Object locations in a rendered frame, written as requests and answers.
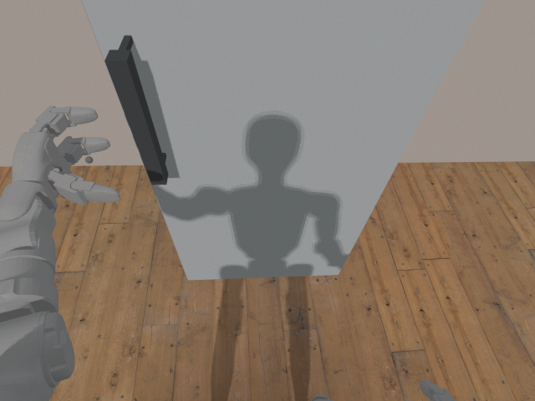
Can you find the left robot upper arm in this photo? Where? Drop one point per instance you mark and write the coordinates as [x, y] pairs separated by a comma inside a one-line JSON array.
[[35, 355]]

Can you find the fridge door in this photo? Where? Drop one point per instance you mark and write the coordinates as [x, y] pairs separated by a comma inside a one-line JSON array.
[[282, 120]]

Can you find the handle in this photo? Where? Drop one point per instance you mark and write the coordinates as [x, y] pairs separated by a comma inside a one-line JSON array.
[[125, 78]]

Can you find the robot left forearm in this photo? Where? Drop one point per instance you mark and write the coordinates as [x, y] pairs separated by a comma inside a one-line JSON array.
[[27, 250]]

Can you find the robot left hand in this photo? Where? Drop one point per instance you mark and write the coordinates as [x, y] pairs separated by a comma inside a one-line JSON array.
[[36, 156]]

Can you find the robot right hand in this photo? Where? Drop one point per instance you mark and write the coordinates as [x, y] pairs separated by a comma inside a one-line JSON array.
[[433, 392]]

